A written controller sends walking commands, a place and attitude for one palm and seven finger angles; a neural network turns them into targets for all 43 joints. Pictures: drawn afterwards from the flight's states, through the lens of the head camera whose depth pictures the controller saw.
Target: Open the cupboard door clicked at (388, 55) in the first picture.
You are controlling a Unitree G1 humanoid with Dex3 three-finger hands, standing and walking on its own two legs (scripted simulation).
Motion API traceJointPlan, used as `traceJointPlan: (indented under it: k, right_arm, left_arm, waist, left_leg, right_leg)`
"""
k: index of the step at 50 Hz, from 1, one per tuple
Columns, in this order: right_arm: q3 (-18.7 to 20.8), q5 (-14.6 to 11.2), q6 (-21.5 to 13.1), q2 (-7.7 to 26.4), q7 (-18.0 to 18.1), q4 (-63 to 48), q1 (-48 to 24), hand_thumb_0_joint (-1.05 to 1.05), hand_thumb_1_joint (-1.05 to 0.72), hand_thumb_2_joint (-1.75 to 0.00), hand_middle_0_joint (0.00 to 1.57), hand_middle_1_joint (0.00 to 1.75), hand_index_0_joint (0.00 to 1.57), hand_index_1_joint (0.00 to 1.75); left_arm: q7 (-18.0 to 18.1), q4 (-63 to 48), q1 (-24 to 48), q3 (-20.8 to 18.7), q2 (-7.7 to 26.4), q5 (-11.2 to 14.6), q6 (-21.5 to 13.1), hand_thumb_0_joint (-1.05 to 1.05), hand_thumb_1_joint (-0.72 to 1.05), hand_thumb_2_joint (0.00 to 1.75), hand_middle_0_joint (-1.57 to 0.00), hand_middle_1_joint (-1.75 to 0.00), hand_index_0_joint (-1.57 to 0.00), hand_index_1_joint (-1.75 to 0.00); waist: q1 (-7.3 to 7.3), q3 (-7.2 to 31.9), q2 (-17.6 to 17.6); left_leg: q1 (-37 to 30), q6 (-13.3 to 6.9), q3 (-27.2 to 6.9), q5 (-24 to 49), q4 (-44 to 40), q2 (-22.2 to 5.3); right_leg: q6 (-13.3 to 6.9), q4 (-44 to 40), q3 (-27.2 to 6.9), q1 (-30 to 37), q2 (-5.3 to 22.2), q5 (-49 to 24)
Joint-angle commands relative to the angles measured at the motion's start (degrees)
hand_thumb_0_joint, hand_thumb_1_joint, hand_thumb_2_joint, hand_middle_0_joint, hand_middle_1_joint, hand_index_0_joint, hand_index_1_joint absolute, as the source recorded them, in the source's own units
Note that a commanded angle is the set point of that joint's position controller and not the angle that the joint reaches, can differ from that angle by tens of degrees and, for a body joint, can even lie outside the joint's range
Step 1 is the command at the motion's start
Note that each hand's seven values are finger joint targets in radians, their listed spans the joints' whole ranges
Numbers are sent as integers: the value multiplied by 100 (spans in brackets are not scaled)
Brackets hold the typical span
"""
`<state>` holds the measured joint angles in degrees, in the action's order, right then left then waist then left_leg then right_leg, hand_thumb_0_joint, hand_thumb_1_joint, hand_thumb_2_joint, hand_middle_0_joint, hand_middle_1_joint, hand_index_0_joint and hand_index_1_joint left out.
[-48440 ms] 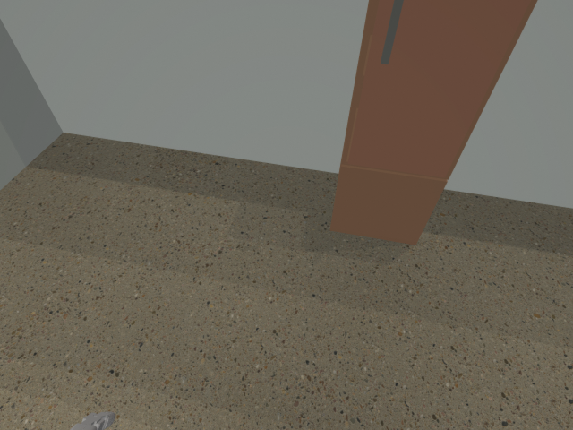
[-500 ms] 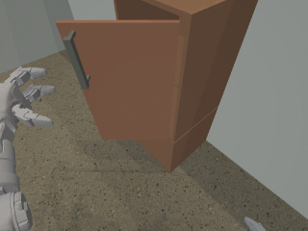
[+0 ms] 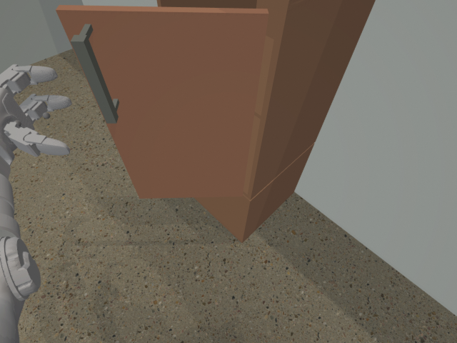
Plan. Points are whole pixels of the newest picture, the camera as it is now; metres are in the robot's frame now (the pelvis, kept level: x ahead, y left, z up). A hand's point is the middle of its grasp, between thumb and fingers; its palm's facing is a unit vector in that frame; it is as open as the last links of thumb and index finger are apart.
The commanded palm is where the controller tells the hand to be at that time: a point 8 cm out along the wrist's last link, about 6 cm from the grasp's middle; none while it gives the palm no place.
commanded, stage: move the hooked fingers beside the handle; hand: left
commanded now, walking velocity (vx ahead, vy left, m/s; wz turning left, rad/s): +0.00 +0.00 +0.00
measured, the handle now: (100, 77) +0.55 +0.24 +0.15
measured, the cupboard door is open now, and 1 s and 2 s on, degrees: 47 47 47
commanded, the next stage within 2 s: slide the fingers in behind the handle in 1.20 s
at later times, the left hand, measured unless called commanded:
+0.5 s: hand (52, 91) +0.50 +0.30 +0.16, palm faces +0.03 -1.00 +0.00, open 14.0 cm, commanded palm +0.47 +0.36 +0.15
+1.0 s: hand (46, 99) +0.49 +0.31 +0.15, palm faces +0.04 -1.00 +0.00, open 14.0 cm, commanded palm +0.47 +0.36 +0.15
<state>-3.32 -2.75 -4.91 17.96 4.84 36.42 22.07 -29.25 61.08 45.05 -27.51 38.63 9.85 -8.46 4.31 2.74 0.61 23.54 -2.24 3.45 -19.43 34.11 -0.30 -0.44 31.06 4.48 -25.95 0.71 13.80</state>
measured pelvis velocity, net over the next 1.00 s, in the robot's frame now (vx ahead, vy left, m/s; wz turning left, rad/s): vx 0.02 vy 0.01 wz -0.01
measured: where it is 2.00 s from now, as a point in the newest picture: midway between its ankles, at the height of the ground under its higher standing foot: outside the picture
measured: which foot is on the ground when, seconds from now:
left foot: down 0.00-1.00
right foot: down 0.00-1.00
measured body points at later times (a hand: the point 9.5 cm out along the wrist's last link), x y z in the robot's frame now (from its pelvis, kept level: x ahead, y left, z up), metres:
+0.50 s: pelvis +0.01 +0.00 -0.01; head +0.11 +0.02 +0.43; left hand +0.49 +0.36 +0.16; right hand +0.00 -0.28 -0.11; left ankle -0.03 +0.09 -0.73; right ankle +0.01 -0.12 -0.73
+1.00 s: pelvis +0.02 +0.01 -0.01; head +0.11 +0.03 +0.43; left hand +0.48 +0.37 +0.15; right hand +0.04 -0.27 -0.11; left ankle -0.03 +0.09 -0.73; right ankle +0.01 -0.12 -0.73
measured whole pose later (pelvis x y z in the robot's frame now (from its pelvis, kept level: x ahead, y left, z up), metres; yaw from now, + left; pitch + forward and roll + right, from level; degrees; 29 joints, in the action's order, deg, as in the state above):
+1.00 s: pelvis +0.02 +0.01 -0.01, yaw -1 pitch +15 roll -3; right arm -3.4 -2.1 4.8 17.5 3.0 33.4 22.8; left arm -32.2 70.4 53.7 -30.4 47.3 7.0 -9.9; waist 7.4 4.2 0.3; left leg 32.0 -2.5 2.9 -22.7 39.3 -1.4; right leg -0.1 33.5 4.8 -33.2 -0.3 15.5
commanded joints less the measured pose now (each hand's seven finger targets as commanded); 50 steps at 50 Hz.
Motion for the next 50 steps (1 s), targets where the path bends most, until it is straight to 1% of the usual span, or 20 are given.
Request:
traceJointPlan:
  k: [1,3,5,7,10,12,14,16,20,23,25,28,30,33,35,36,40,43,48,50]
  right_arm:
    - [385,-3,-74,1005,72,-444,457,0,-90,-90,20,30,20,30]
    - [395,8,0,1022,75,-422,515,0,-90,-90,20,30,20,30]
    - [420,25,53,1011,62,-425,603,0,-90,-90,20,30,20,30]
    - [411,43,113,1009,49,-361,666,0,-90,-90,20,30,20,30]
    - [405,44,227,1077,66,-317,762,0,-90,-90,20,30,20,30]
    - [400,50,279,1058,56,-322,808,0,-90,-90,20,30,20,30]
    - [405,70,361,1096,59,-295,890,0,-90,-90,20,30,20,30]
    - [389,71,419,1098,55,-307,931,0,-90,-90,20,30,20,30]
    - [409,95,562,1115,32,-311,1081,0,-90,-90,20,30,20,30]
    - [405,87,682,1131,2,-378,1119,0,-90,-90,20,30,20,30]
    - [429,83,746,1109,-27,-437,1092,0,-90,-90,20,30,20,30]
    - [440,89,824,1142,-53,-473,1131,0,-90,-90,20,30,20,30]
    - [451,84,857,1125,-75,-524,1104,0,-90,-90,20,30,20,30]
    - [464,94,881,1107,-85,-503,1106,0,-90,-90,20,30,20,30]
    - [486,105,878,1092,-101,-485,1122,0,-90,-90,20,30,20,30]
    - [485,98,872,1068,-114,-492,1077,0,-90,-90,20,30,20,30]
    - [435,74,878,1073,-116,-472,998,0,-90,-90,20,30,20,30]
    - [433,75,887,1101,-93,-548,1004,0,-90,-90,20,30,20,30]
    - [411,68,862,1050,-83,-557,943,0,-90,-90,20,30,20,30]
    - [409,78,861,1059,-81,-491,963,0,-90,-90,20,30,20,30]
  left_arm:
    - [-40,-833,2579,-447,2205,100,-390,0,-50,30,-30,-120,-30,-120]
    - [-58,-877,2941,-294,2159,50,-451,0,-50,30,-30,-120,-30,-120]
    - [-58,-978,2900,-385,2280,0,-512,0,-50,30,-30,-120,-30,-120]
    - [-78,-737,3034,-211,2069,25,-513,0,-50,30,-30,-120,-30,-120]
    - [-127,-343,3175,-430,2439,11,-480,0,-50,30,-30,-120,-30,-120]
    - [-117,-308,3239,-283,2394,-119,-468,0,-50,30,-30,-120,-30,-120]
    - [-98,-260,3438,-461,2708,-153,-493,0,-50,30,-30,-120,-30,-120]
    - [-119,-73,3514,-367,2666,-188,-499,0,-50,30,-30,-120,-30,-120]
    - [-170,-81,3657,-592,3053,-247,-577,0,-50,30,-30,-120,-30,-120]
    - [-291,253,3162,-620,2991,-170,-509,0,-50,30,-30,-120,-30,-120]
    - [-363,-79,3249,-504,2883,-167,-498,0,-50,30,-30,-120,-30,-120]
    - [-390,30,2976,-708,2981,-68,-470,0,-50,30,-30,-120,-30,-120]
    - [-402,-318,3114,-791,3117,-77,-507,0,-50,30,-30,-120,-30,-120]
    - [-354,-494,3239,-663,2903,-47,-548,0,-50,30,-30,-120,-30,-120]
    - [-329,-691,3253,-807,3021,-37,-588,0,-50,30,-30,-120,-30,-120]
    - [-331,-736,3173,-690,2847,-12,-588,0,-50,30,-30,-120,-30,-120]
    - [-358,-209,3092,-483,2633,-11,-404,0,-50,30,-30,-120,-30,-120]
    - [-293,-337,3114,-700,2979,-82,-418,0,-50,30,-30,-120,-30,-120]
    - [-320,-418,3388,-383,2626,-55,-562,0,-50,30,-30,-120,-30,-120]
    - [-322,-317,3444,-378,2619,-50,-544,0,-50,30,-30,-120,-30,-120]
  waist:
    - [9,1880,537]
    - [112,1900,602]
    - [61,2216,894]
    - [184,2067,673]
    - [214,2021,478]
    - [234,2050,750]
    - [263,2202,716]
    - [337,2110,540]
    - [302,2536,839]
    - [242,2366,642]
    - [234,2519,964]
    - [217,2396,620]
    - [162,2620,928]
    - [260,2554,969]
    - [197,2820,1159]
    - [215,2787,1230]
    - [291,2180,898]
    - [218,2404,942]
    - [331,2462,1111]
    - [364,2425,958]
  left_leg:
    - [-745,102,-520,2314,-289,-41]
    - [-833,119,-544,2454,-242,-57]
    - [-1115,162,-586,2843,-179,-76]
    - [-1074,167,-610,2752,-156,-109]
    - [-762,108,-583,2555,-129,-83]
    - [-778,118,-583,2574,-113,-75]
    - [-776,125,-583,2683,-39,-87]
    - [-594,84,-582,2500,-25,-82]
    - [-768,124,-596,2995,110,-95]
    - [-625,124,-561,3160,157,-102]
    - [-782,140,-550,3311,167,-110]
    - [-661,116,-541,3308,205,-122]
    - [-754,120,-541,3343,206,-104]
    - [-993,167,-598,3554,258,-156]
    - [-1228,210,-649,3775,291,-167]
    - [-1273,216,-626,3821,309,-173]
    - [-756,140,-569,3238,242,-140]
    - [-750,145,-579,3305,274,-119]
    - [-915,181,-602,3397,335,-148]
    - [-926,187,-646,3337,350,-162]
  right_leg:
    - [-115,-64,-258,771,-127,-1683]
    - [-126,-41,-243,642,-142,-1684]
    - [-117,-18,-245,592,-150,-1760]
    - [-97,-49,-211,416,-179,-1655]
    - [-82,-15,-242,491,-177,-1714]
    - [-88,-8,-240,393,-162,-1675]
    - [-79,33,-261,416,-181,-1770]
    - [-61,27,-262,398,-182,-1738]
    - [-64,129,-279,452,-205,-2014]
    - [-77,162,-257,462,-232,-2160]
    - [-54,167,-258,387,-227,-2177]
    - [-69,188,-231,376,-266,-2212]
    - [-54,202,-264,439,-250,-2237]
    - [-75,204,-210,186,-289,-2105]
    - [-75,218,-207,211,-295,-2134]
    - [-71,199,-212,174,-295,-2144]
    - [-52,170,-199,114,-284,-2034]
    - [-87,247,-212,243,-274,-2097]
    - [-85,269,-214,93,-282,-2058]
    - [-62,249,-198,23,-288,-1982]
